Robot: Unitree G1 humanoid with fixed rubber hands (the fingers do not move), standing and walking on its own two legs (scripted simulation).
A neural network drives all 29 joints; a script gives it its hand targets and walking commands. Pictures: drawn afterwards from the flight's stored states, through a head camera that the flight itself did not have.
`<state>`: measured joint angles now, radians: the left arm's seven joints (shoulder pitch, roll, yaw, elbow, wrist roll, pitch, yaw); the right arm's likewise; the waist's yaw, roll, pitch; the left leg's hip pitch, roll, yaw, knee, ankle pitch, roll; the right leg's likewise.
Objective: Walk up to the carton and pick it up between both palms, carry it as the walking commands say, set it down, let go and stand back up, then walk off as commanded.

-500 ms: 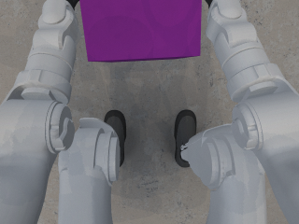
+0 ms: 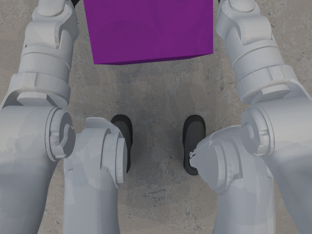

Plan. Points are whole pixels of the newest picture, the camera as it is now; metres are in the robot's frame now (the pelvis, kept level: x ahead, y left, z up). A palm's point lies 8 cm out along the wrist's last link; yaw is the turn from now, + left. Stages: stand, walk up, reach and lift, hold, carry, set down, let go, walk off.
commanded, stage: reach and lift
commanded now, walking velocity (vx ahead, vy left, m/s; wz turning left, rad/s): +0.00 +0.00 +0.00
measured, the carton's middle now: (148, 10) +0.54 +0.06 -0.24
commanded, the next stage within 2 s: none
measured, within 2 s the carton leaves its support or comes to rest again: neither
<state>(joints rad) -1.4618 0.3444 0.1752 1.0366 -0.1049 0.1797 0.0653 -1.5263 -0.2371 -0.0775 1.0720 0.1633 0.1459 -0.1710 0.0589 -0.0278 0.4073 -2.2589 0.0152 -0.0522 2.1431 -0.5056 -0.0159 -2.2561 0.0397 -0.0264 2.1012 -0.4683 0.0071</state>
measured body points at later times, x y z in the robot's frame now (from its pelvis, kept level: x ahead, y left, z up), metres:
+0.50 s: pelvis -0.01 +0.00 +0.01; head +0.34 +0.04 +0.28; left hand +0.54 +0.21 -0.13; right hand +0.58 -0.08 -0.11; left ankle +0.13 +0.13 -0.34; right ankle +0.14 -0.11 -0.34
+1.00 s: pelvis -0.01 +0.00 +0.04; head +0.32 +0.04 +0.33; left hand +0.54 +0.21 -0.06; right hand +0.57 -0.08 -0.04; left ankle +0.13 +0.13 -0.34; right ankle +0.14 -0.11 -0.34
